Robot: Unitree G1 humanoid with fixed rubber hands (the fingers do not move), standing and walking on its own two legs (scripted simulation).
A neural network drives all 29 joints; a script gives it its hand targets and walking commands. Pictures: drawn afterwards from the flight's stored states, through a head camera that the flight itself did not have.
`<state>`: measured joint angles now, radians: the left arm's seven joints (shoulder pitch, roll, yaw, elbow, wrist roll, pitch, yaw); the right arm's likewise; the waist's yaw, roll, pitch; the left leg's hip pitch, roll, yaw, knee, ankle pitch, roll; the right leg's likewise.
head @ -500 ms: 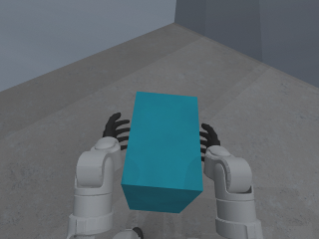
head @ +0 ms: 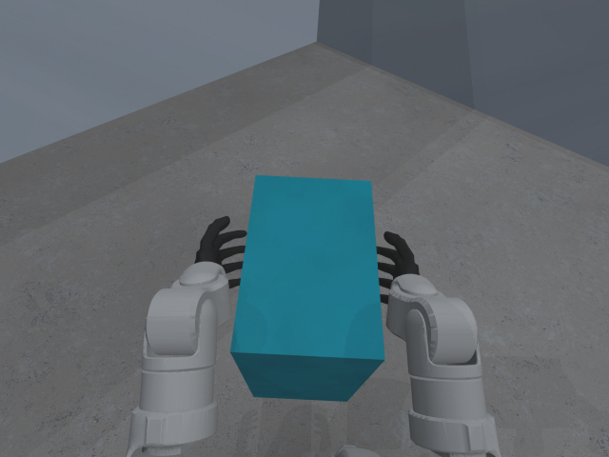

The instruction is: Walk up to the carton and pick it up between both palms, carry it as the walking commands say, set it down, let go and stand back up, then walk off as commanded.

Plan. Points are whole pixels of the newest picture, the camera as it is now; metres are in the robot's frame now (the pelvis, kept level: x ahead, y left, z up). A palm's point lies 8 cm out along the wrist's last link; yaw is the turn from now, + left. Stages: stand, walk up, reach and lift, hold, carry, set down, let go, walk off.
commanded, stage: carry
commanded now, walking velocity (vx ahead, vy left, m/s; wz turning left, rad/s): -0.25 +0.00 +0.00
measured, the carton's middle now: (306, 300) +0.31 -0.02 +0.02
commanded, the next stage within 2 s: none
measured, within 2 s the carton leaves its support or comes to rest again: neither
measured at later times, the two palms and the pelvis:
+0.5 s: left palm out of the picture +0.10 +0.07 +0.09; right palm out of the picture +0.06 -0.16 +0.07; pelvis -0.21 -0.01 +0.00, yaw +0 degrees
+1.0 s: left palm out of the picture -0.12 +0.07 +0.09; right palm out of the picture -0.14 -0.16 +0.07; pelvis -0.42 -0.03 +0.00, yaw +0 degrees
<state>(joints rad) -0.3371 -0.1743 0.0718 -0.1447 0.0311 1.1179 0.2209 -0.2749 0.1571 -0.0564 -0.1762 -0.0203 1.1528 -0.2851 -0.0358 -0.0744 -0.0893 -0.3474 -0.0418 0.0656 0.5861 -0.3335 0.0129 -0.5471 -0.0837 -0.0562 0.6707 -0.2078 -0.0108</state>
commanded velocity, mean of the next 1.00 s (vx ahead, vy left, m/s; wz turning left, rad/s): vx -0.25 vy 0.00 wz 0.00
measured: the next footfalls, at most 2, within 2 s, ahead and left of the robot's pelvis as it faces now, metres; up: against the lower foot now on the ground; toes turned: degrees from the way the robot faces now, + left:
right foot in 0.24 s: -0.06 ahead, -0.13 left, +0.00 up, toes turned -6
left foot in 0.54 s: -0.21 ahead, +0.11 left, +0.00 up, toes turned +3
